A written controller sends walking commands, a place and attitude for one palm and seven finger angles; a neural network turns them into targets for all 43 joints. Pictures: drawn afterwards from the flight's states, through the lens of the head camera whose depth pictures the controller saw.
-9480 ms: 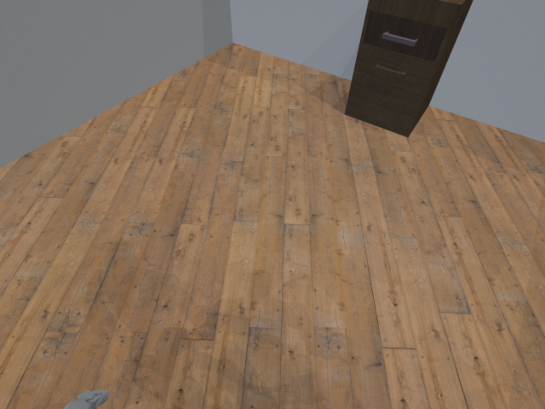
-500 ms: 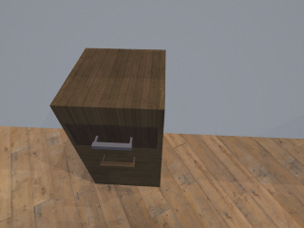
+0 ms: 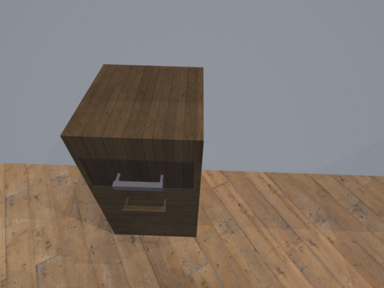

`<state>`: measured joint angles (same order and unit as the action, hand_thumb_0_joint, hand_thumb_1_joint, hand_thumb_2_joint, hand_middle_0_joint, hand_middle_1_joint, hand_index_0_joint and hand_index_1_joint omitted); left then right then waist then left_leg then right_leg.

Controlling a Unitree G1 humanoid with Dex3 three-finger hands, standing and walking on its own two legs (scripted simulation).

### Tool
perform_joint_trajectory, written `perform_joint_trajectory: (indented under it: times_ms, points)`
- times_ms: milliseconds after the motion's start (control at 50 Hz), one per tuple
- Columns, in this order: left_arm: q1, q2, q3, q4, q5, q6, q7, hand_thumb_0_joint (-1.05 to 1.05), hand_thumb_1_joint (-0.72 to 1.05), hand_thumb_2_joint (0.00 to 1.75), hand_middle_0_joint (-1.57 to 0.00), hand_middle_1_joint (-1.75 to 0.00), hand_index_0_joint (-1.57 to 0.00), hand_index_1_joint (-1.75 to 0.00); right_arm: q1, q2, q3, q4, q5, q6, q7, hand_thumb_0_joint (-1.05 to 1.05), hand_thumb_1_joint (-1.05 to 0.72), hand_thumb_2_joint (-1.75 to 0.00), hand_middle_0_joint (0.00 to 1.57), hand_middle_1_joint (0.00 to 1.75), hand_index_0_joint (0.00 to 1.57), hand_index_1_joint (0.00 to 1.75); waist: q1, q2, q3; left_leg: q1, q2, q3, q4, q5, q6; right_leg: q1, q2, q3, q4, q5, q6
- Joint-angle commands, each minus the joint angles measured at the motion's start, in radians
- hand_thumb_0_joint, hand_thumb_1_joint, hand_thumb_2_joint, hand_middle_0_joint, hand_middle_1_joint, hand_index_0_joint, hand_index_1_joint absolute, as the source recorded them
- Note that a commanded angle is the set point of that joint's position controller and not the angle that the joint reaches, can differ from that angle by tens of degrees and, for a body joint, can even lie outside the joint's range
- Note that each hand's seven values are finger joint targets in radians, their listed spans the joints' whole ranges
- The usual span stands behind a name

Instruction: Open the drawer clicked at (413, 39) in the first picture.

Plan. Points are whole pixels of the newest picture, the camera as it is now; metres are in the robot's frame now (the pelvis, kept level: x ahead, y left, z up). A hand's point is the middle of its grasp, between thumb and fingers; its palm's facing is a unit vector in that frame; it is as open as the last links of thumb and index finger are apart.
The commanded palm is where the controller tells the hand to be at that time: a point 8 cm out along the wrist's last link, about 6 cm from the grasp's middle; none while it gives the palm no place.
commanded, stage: look again from close up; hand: left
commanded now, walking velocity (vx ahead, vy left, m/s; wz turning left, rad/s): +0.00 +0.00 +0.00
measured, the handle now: (139, 181) +0.50 +0.21 -0.22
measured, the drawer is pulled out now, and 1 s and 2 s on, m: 0.00 0.00 0.00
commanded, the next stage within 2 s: raise the hand with hooked fingers in 0.36 s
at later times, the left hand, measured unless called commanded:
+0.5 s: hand out of the picture -0.02 +0.15 -0.17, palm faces -0.02 -0.99 -0.16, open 7.4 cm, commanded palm +0.10 +0.19 -0.07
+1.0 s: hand (109, 275) +0.17 +0.19 -0.07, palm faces -0.06 -0.13 -0.99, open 9.2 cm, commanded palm +0.18 +0.19 +0.00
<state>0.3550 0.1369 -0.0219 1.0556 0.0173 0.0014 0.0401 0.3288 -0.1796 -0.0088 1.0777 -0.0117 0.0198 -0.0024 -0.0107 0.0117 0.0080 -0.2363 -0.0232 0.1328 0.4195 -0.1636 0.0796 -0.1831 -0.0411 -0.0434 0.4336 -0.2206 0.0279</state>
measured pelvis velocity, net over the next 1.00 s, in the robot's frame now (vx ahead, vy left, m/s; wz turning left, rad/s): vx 0.02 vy -0.04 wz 0.01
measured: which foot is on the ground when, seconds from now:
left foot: down 0.00-1.00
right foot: down 0.00-1.00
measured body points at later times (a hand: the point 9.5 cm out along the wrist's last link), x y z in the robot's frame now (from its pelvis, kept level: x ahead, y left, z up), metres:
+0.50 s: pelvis +0.00 +0.00 +0.00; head +0.00 +0.00 +0.45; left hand -0.02 +0.20 -0.16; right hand -0.01 -0.21 -0.16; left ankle +0.05 +0.06 -0.74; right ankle +0.01 -0.14 -0.74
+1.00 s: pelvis +0.02 -0.04 -0.04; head +0.03 -0.05 +0.41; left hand +0.17 +0.19 -0.01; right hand +0.30 -0.23 -0.08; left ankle +0.05 +0.06 -0.74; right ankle +0.02 -0.12 -0.74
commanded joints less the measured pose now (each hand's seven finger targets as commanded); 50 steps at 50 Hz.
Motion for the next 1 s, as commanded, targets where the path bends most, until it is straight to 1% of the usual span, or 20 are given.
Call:
perform_joint_trajectory:
  times_ms: [0,420,440,460,480,500,520,540,580,600,620,640,680,720,740,760,800,840,900,980]
  points:
    - [0.057,0.089,0.023,-0.008,0.001,-0.022,0.011,0.0,0.9,0.9,-0.2,-0.3,-0.2,-0.3,0.031,-0.078,-0.015,-0.017,0.001,-0.024,-0.009,0.0,-0.9,-0.9,0.2,0.3,0.2,0.3,-0.001,0.0,0.084,-0.008,0.138,-0.187,-0.156,-0.194,-0.046,-0.079,-0.062,0.082,-0.097,-0.051,-0.048]
    - [0.113,0.018,0.026,0.048,0.007,-0.022,0.016,0.0,0.9,0.9,-0.2,-0.3,-0.2,-0.3,0.055,-0.039,-0.021,0.031,0.001,-0.028,-0.018,0.0,-0.9,-0.9,0.2,0.3,0.2,0.3,0.004,0.003,0.095,-0.01,0.155,-0.204,-0.197,-0.228,-0.045,-0.081,-0.05,0.06,-0.072,-0.009,-0.04]
    - [0.095,0.09,0.016,0.054,0.022,-0.029,0.041,0.0,0.9,0.9,-0.2,-0.3,-0.2,-0.3,-0.037,-0.095,-0.014,-0.062,0.001,-0.037,-0.01,0.0,-0.9,-0.9,0.2,0.3,0.2,0.3,0.027,-0.145,0.167,-0.124,0.155,-0.136,-0.017,-0.122,-0.067,-0.102,-0.066,0.046,-0.043,0.001,-0.047]
    - [-0.627,0.264,-0.118,-1.495,0.1,-0.196,0.043,0.0,0.88,0.89,-0.2,-0.32,-0.2,-0.32,-0.037,-0.206,0.017,-0.472,0.09,-0.175,-0.066,0.0,-0.9,-0.9,0.2,0.3,0.2,0.3,-0.085,0.113,-0.354,0.237,0.074,-0.158,-0.086,-0.101,-0.039,-0.086,0.057,0.032,0.093,-0.041,-0.057]
    - [-0.275,0.277,-0.004,-1.233,0.097,-0.132,0.138,0.0,0.85,0.88,-0.2,-0.33,-0.2,-0.33,-0.139,-0.188,0.017,-0.37,0.087,-0.288,-0.107,0.0,-0.9,-0.9,0.2,0.3,0.2,0.3,0.013,0.267,-0.348,0.228,0.123,-0.23,-0.111,-0.258,-0.076,-0.182,0.052,-0.016,0.213,-0.147,-0.069]
    - [0.011,0.193,-0.075,-1.185,0.106,-0.006,0.186,0.0,0.83,0.87,-0.21,-0.34,-0.21,-0.34,-0.117,-0.151,0.001,-0.366,0.097,-0.345,-0.096,0.0,-0.9,-0.9,0.2,0.3,0.2,0.3,0.0,0.217,-0.184,0.084,0.128,-0.312,-0.182,-0.39,-0.122,-0.294,0.057,-0.024,0.278,-0.2,-0.053]
    - [0.098,0.048,-0.18,-1.076,0.154,0.046,0.201,0.0,0.81,0.86,-0.21,-0.36,-0.21,-0.36,-0.085,-0.14,-0.003,-0.327,0.114,-0.358,-0.097,0.0,-0.9,-0.9,0.2,0.3,0.2,0.3,-0.014,0.156,-0.097,0.027,0.107,-0.254,-0.131,-0.37,-0.094,-0.321,0.051,-0.008,0.286,-0.155,-0.045]
    - [0.013,0.022,-0.245,-1.248,0.187,0.034,0.213,0.0,0.78,0.85,-0.21,-0.37,-0.21,-0.37,-0.091,-0.152,-0.011,-0.403,0.111,-0.388,-0.093,0.0,-0.9,-0.9,0.2,0.3,0.2,0.3,-0.024,0.159,-0.018,-0.03,0.095,-0.255,-0.094,-0.383,-0.079,-0.322,0.049,-0.007,0.263,-0.152,-0.048]
    - [0.038,0.076,-0.274,-1.274,0.368,0.04,0.269,0.0,0.74,0.83,-0.21,-0.4,-0.21,-0.4,-0.108,-0.189,-0.005,-0.452,0.061,-0.407,-0.085,0.0,-0.9,-0.9,0.2,0.3,0.2,0.3,-0.047,0.062,-0.02,-0.105,0.09,-0.308,-0.02,-0.458,-0.071,-0.376,0.059,0.014,0.212,-0.181,-0.059]
    - [0.021,0.114,-0.271,-1.293,0.463,0.037,0.295,0.0,0.71,0.82,-0.21,-0.42,-0.21,-0.42,-0.124,-0.201,-0.013,-0.497,0.044,-0.402,-0.074,0.0,-0.9,-0.9,0.2,0.3,0.2,0.3,-0.056,0.023,-0.034,-0.13,0.077,-0.328,0.026,-0.475,-0.063,-0.405,0.064,0.061,0.199,-0.231,-0.063]
    - [-0.019,0.144,-0.249,-1.208,0.584,0.037,0.33,0.0,0.69,0.81,-0.22,-0.43,-0.22,-0.43,-0.139,-0.199,-0.021,-0.511,0.017,-0.377,-0.069,0.0,-0.9,-0.9,0.2,0.3,0.2,0.3,-0.065,-0.119,-0.022,-0.185,0.056,-0.311,0.09,-0.466,-0.059,-0.467,0.074,0.088,0.177,-0.327,-0.069]
    - [0.01,0.131,-0.229,-1.1,0.687,0.03,0.358,0.0,0.67,0.8,-0.22,-0.45,-0.22,-0.45,-0.166,-0.199,-0.038,-0.546,-0.004,-0.338,-0.059,0.0,-0.9,-0.9,0.2,0.3,0.2,0.3,-0.046,-0.227,0.021,-0.242,0.032,-0.269,0.137,-0.434,-0.059,-0.503,0.08,0.088,0.154,-0.414,-0.075]
    - [0.204,0.117,-0.195,-0.969,0.848,0.011,0.388,0.0,0.62,0.78,-0.22,-0.48,-0.22,-0.48,-0.244,-0.197,-0.055,-0.625,-0.03,-0.24,-0.022,0.0,-0.9,-0.9,0.2,0.3,0.2,0.3,0.046,-0.289,0.025,-0.291,-0.021,-0.18,0.198,-0.35,-0.054,-0.475,0.074,0.147,0.094,-0.514,-0.098]
    - [0.266,0.162,-0.12,-0.946,0.95,-0.014,0.393,0.0,0.57,0.76,-0.22,-0.51,-0.22,-0.51,-0.299,-0.176,-0.048,-0.678,-0.024,-0.122,0.014,0.0,-0.9,-0.9,0.2,0.3,0.2,0.3,0.112,-0.26,-0.056,-0.304,-0.033,-0.139,0.213,-0.242,-0.06,-0.379,0.07,0.192,0.115,-0.397,-0.126]
    - [0.224,0.186,-0.091,-0.963,0.985,-0.025,0.395,0.0,0.55,0.75,-0.22,-0.53,-0.22,-0.53,-0.325,-0.164,-0.043,-0.702,-0.015,-0.074,0.024,0.0,-0.9,-0.9,0.2,0.3,0.2,0.3,0.122,-0.275,-0.063,-0.326,-0.033,-0.135,0.209,-0.238,-0.062,-0.37,0.065,0.196,0.128,-0.384,-0.125]
    - [0.216,0.215,-0.052,-0.991,1.013,-0.034,0.403,0.0,0.53,0.74,-0.23,-0.54,-0.23,-0.54,-0.347,-0.158,-0.042,-0.73,-0.011,-0.038,0.032,0.0,-0.9,-0.9,0.2,0.3,0.2,0.3,0.138,-0.229,-0.08,-0.308,-0.029,-0.137,0.209,-0.199,-0.062,-0.353,0.072,0.185,0.152,-0.325,-0.129]
    - [0.176,0.291,0.018,-1.061,1.055,-0.047,0.431,0.0,0.48,0.72,-0.23,-0.57,-0.23,-0.57,-0.376,-0.136,-0.033,-0.757,-0.006,0.015,0.044,0.0,-0.9,-0.9,0.2,0.3,0.2,0.3,0.167,-0.079,-0.122,-0.281,-0.026,-0.132,0.213,-0.129,-0.069,-0.331,0.079,0.193,0.197,-0.214,-0.14]
    - [0.094,0.309,0.03,-1.164,1.086,-0.053,0.463,0.0,0.43,0.7,-0.23,-0.6,-0.23,-0.6,-0.362,-0.125,-0.03,-0.776,-0.021,0.048,0.047,0.0,-0.9,-0.9,0.2,0.3,0.2,0.3,0.162,0.026,-0.206,-0.225,-0.018,-0.128,0.25,-0.047,-0.064,-0.339,0.091,0.227,0.235,-0.093,-0.148]
    - [-0.04,0.348,0.053,-1.277,1.112,-0.069,0.494,0.0,0.36,0.67,-0.24,-0.64,-0.24,-0.64,-0.338,-0.121,-0.03,-0.774,-0.042,0.066,0.043,0.0,-0.9,-0.9,0.2,0.3,0.2,0.3,0.116,0.062,-0.316,-0.176,-0.012,-0.145,0.326,0.022,-0.057,-0.367,0.1,0.273,0.267,0.009,-0.146]
    - [-0.174,0.338,0.022,-1.33,1.088,-0.108,0.473,0.0,0.27,0.63,-0.25,-0.7,-0.25,-0.7,-0.353,-0.138,-0.034,-0.76,-0.071,0.056,0.046,0.0,-0.9,-0.9,0.2,0.3,0.2,0.3,0.039,0.036,-0.296,-0.142,-0.015,-0.163,0.412,-0.019,-0.035,-0.476,0.081,0.306,0.231,-0.033,-0.127]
